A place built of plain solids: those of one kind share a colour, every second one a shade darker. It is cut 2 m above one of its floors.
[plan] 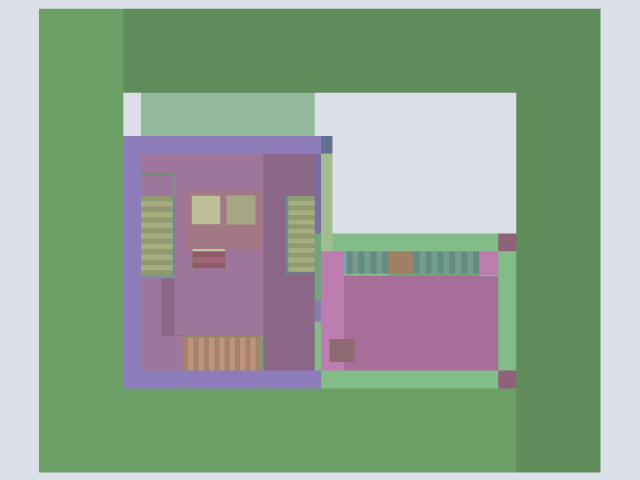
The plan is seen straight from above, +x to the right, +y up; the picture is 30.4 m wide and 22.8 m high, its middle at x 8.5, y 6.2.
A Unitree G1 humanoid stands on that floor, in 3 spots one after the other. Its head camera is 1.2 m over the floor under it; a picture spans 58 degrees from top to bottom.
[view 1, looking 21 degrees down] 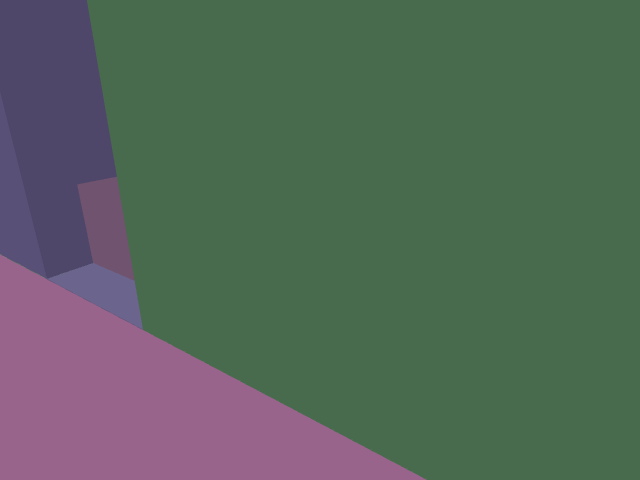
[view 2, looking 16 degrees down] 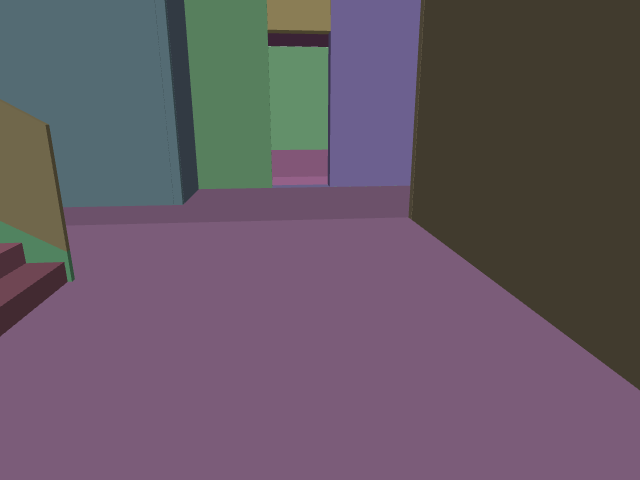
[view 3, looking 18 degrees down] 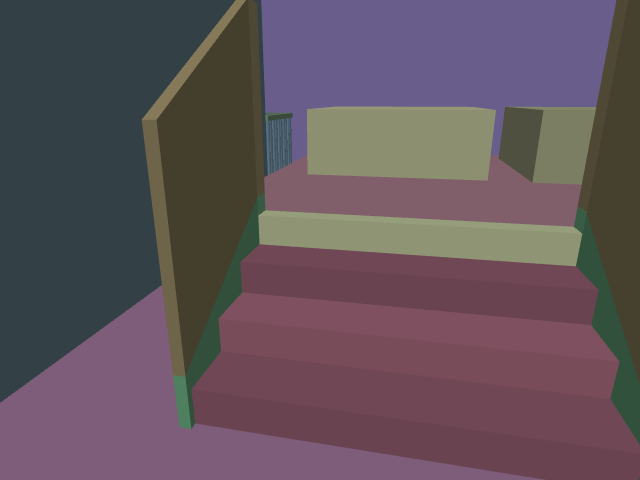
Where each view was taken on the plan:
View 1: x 9.57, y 5.13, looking -145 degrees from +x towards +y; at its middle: wall_house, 1.33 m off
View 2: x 0.75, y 3.29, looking -6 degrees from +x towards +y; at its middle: floor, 4.35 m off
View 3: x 3.21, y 3.61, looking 102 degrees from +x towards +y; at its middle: floor_hurst_hda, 2.21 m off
